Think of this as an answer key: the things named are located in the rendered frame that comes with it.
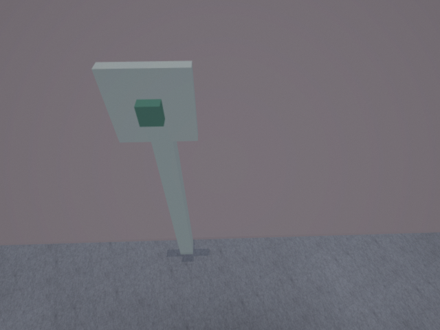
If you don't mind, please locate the button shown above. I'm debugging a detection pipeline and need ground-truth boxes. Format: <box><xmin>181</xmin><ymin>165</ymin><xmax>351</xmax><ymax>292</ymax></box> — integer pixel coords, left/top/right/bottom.
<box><xmin>134</xmin><ymin>99</ymin><xmax>165</xmax><ymax>127</ymax></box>

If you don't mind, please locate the panel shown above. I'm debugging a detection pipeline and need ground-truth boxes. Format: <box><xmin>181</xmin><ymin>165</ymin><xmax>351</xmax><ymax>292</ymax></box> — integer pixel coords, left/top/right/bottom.
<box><xmin>91</xmin><ymin>60</ymin><xmax>198</xmax><ymax>254</ymax></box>

